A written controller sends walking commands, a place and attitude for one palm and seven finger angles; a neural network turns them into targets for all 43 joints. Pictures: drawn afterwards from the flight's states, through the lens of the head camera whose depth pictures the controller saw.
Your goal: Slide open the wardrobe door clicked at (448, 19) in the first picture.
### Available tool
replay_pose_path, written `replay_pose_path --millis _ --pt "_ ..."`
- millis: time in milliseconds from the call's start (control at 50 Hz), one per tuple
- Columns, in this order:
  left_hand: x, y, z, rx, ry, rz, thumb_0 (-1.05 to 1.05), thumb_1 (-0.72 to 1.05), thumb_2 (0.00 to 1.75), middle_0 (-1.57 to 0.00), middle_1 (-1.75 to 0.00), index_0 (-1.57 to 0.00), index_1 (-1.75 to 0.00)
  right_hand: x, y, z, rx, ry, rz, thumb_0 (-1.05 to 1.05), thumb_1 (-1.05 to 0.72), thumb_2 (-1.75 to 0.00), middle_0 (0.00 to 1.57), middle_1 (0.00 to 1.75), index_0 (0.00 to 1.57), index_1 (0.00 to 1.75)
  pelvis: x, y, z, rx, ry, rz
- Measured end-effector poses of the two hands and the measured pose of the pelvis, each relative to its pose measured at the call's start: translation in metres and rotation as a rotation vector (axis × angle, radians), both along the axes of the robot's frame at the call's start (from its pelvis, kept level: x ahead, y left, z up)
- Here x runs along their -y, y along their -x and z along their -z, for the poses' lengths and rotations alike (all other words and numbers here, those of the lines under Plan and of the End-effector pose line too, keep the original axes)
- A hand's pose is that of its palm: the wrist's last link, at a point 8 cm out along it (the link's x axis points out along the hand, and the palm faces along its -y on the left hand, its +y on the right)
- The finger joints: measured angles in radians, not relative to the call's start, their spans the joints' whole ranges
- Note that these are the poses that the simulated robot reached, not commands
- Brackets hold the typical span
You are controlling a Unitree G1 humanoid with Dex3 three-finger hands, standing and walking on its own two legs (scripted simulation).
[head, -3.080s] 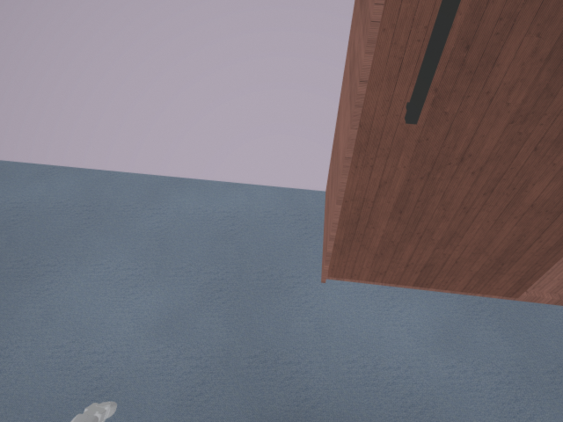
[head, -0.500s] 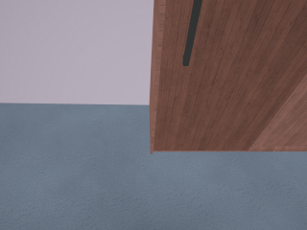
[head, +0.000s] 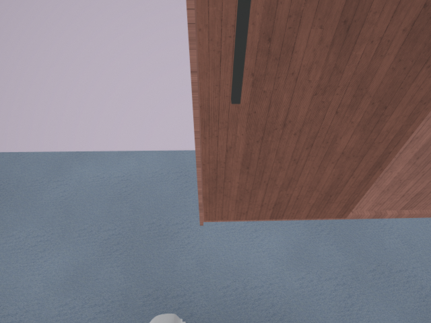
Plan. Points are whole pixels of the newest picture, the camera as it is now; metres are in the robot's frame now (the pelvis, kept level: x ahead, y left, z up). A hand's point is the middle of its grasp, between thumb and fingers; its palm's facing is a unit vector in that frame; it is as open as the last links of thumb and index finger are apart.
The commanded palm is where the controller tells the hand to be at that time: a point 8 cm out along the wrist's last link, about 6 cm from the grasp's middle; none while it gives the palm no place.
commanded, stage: take the last steps up to it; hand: left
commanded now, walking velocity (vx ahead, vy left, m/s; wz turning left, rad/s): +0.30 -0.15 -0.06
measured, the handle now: (239, 46) +0.68 -0.01 +0.19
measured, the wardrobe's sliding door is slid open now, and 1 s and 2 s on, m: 0.00 0.00 0.00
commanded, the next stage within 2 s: come to a stop and stand still in 0.30 s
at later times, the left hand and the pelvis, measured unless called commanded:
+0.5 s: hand (151, 288) +0.23 +0.17 -0.18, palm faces +0.01 -0.99 -0.17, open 7.4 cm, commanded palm none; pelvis +0.19 -0.02 +0.00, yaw -3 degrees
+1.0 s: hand (171, 264) +0.28 +0.13 -0.17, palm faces +0.03 -0.97 -0.25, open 7.4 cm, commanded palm none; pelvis +0.18 -0.06 -0.01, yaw -1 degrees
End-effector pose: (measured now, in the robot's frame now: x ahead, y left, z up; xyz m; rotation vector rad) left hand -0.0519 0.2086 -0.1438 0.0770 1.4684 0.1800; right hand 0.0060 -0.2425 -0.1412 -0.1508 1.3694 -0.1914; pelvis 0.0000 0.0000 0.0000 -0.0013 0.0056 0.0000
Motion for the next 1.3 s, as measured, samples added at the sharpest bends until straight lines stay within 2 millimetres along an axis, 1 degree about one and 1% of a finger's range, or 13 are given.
replay_pose_path --millis 140,220,280,360,440,520,620,700,860,940,1040,1140,1300 --pt "0.034 -0.020 0.010 -0.095 0.081 -0.019 0.00 0.91 0.90 -0.20 -0.30 -0.20 -0.29 -0.006 -0.125 -0.006 0.164 0.000 -0.053 0.01 -0.91 -0.90 0.19 0.30 0.19 0.30 0.005 -0.054 0.006 -0.012 0.031 0.007" --pt "0.035 -0.043 0.020 -0.140 0.103 -0.039 0.00 0.91 0.90 -0.20 -0.30 -0.20 -0.30 -0.023 -0.190 -0.002 0.223 -0.010 -0.093 0.00 -0.91 -0.90 0.19 0.30 0.19 0.30 0.003 -0.092 0.015 -0.008 0.034 0.007" --pt "0.027 -0.072 0.030 -0.161 0.108 -0.027 0.00 0.91 0.90 -0.20 -0.30 -0.20 -0.30 -0.032 -0.220 0.003 0.270 -0.005 -0.083 0.00 -0.91 -0.90 0.19 0.30 0.20 0.30 -0.001 -0.120 0.024 0.004 0.028 0.029" --pt "0.007 -0.139 0.026 -0.095 0.071 0.041 0.00 0.91 0.90 -0.20 -0.30 -0.20 -0.29 -0.028 -0.218 -0.004 0.250 0.005 0.007 -0.01 -0.92 -0.90 0.20 0.30 0.20 0.30 0.001 -0.148 0.014 0.018 0.017 0.062" --pt "-0.008 -0.220 0.015 0.048 0.022 0.080 0.00 0.91 0.90 -0.20 -0.29 -0.20 -0.29 0.003 -0.209 -0.017 0.185 0.074 0.038 -0.04 -0.97 -0.90 0.20 0.30 0.20 0.30 0.007 -0.171 0.002 0.014 0.025 0.058" --pt "-0.006 -0.288 0.004 0.164 -0.021 0.095 0.00 0.92 0.90 -0.20 -0.29 -0.19 -0.29 0.024 -0.194 -0.019 0.060 0.081 0.041 -0.03 -0.95 -0.90 0.20 0.30 0.20 0.30 0.021 -0.191 -0.003 0.008 0.027 0.048" --pt "0.017 -0.345 -0.001 0.222 -0.065 0.154 0.00 0.92 0.90 -0.20 -0.29 -0.19 -0.29 0.045 -0.184 -0.003 -0.038 0.035 0.087 -0.01 -0.93 -0.90 0.20 0.30 0.20 0.30 0.050 -0.211 0.003 0.018 0.010 0.050" --pt "0.041 -0.368 0.003 0.248 -0.103 0.193 0.00 0.91 0.90 -0.20 -0.29 -0.19 -0.29 0.066 -0.188 0.025 -0.071 -0.012 0.119 0.00 -0.92 -0.90 0.20 0.30 0.20 0.30 0.071 -0.222 0.020 0.019 -0.020 0.060" --pt "0.059 -0.364 -0.011 0.280 -0.112 0.157 0.00 0.91 0.90 -0.20 -0.30 -0.20 -0.30 0.079 -0.216 0.028 -0.024 -0.031 0.062 0.00 -0.91 -0.90 0.19 0.30 0.20 0.30 0.074 -0.204 0.013 0.019 -0.030 0.029" --pt "0.049 -0.345 -0.011 0.301 -0.114 0.125 0.00 0.91 0.90 -0.21 -0.30 -0.20 -0.30 0.076 -0.231 0.020 0.038 -0.019 0.008 0.00 -0.91 -0.90 0.19 0.30 0.20 0.30 0.068 -0.189 0.012 0.020 -0.030 0.016" --pt "0.020 -0.306 0.000 0.285 -0.099 0.094 0.00 0.91 0.90 -0.21 -0.30 -0.20 -0.30 0.059 -0.235 0.006 0.126 0.014 -0.035 0.00 -0.91 -0.90 0.19 0.30 0.20 0.30 0.049 -0.168 0.015 0.023 -0.018 0.014" --pt "-0.017 -0.262 0.021 0.212 -0.060 0.064 0.00 0.91 0.90 -0.20 -0.30 -0.20 -0.30 0.030 -0.199 -0.010 0.162 0.070 -0.025 0.00 -0.91 -0.90 0.19 0.30 0.20 0.30 0.020 -0.149 0.017 0.030 0.011 0.028" --pt "-0.044 -0.197 0.010 0.075 0.000 0.040 0.00 0.91 0.90 -0.20 -0.29 -0.20 -0.29 -0.020 -0.118 -0.032 -0.010 0.073 0.027 0.00 -0.91 -0.90 0.20 0.30 0.20 0.30 -0.009 -0.145 -0.010 -0.002 0.060 0.022"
